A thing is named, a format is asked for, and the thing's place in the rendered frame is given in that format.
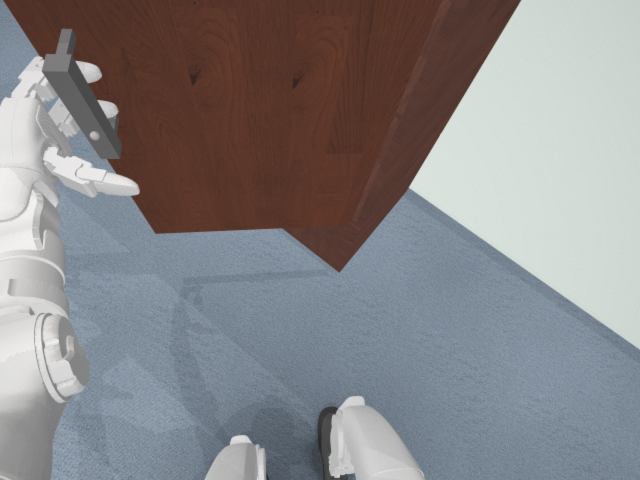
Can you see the left robot hand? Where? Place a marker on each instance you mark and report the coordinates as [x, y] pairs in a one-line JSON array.
[[27, 132]]

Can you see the left robot thigh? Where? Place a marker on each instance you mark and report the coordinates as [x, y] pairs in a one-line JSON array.
[[241, 461]]

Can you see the handle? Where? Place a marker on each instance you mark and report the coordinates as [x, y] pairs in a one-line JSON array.
[[64, 75]]

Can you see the cupboard door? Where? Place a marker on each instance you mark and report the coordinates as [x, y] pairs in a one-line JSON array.
[[243, 114]]

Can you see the left robot upper arm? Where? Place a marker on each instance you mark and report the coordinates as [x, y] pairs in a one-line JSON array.
[[41, 366]]

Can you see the right robot foot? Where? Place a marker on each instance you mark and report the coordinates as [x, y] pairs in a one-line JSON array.
[[324, 431]]

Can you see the left robot forearm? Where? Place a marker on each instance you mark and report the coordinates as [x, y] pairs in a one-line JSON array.
[[32, 256]]

